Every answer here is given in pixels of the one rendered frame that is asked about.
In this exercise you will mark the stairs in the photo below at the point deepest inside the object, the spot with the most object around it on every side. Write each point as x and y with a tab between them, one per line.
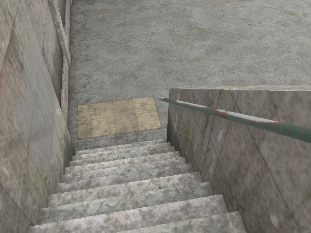
144	187

